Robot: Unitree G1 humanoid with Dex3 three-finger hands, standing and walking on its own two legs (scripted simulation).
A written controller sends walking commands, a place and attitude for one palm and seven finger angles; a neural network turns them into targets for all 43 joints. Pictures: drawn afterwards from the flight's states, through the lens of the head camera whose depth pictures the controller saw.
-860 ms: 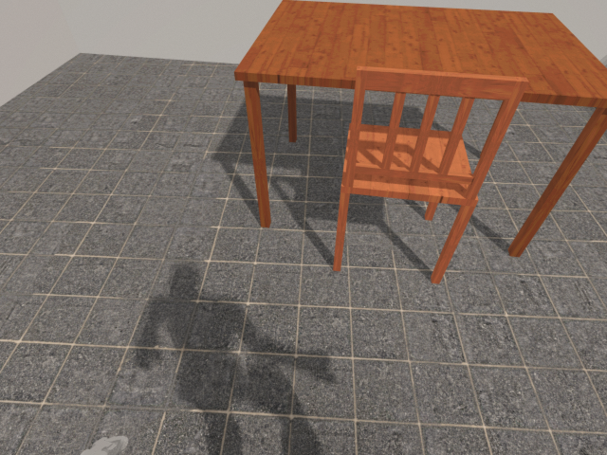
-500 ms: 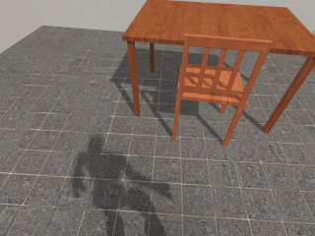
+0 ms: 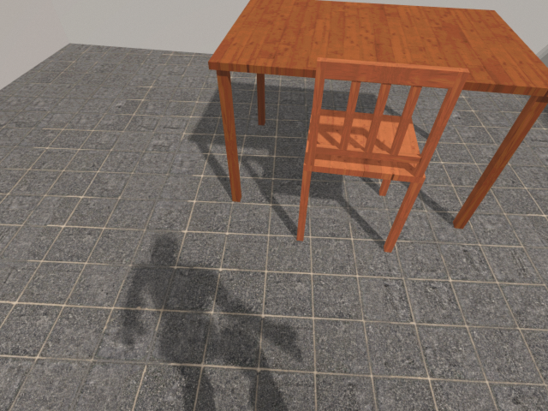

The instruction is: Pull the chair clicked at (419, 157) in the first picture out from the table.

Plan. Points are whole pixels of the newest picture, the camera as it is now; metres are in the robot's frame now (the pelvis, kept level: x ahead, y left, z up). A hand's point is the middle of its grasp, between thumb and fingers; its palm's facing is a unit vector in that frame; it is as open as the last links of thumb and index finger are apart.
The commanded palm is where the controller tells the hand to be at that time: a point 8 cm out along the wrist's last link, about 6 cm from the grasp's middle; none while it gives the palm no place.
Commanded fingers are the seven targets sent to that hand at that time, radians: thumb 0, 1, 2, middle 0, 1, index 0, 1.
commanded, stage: look at it before walking up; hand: left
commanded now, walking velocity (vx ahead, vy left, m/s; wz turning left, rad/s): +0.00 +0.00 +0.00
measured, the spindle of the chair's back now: (376, 119) +0.98 -0.28 -0.10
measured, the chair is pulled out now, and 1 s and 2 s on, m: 0.00 0.00 0.00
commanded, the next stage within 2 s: walk to a spot facing it in 0.58 s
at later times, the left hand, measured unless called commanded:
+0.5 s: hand out of the picture +0.08 +0.25 -0.15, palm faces -0.03 -0.94 -0.34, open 7.4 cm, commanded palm none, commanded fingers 0.00 0.90 0.90 -0.20 -0.30 -0.20 -0.30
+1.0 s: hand out of the picture +0.07 +0.21 -0.18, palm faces -0.12 -0.95 -0.28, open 7.4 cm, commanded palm none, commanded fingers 0.00 0.90 0.90 -0.20 -0.30 -0.20 -0.30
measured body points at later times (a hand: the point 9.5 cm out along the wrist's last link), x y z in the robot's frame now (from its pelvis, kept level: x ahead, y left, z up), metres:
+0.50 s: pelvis +0.01 +0.00 +0.00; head +0.01 +0.00 +0.45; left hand +0.08 +0.30 -0.13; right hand +0.09 -0.29 -0.13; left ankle +0.01 +0.13 -0.74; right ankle +0.01 -0.11 -0.74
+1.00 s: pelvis +0.00 +0.00 -0.01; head +0.02 -0.01 +0.44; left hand +0.08 +0.26 -0.15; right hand +0.05 -0.28 -0.16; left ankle +0.01 +0.13 -0.74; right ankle +0.01 -0.11 -0.74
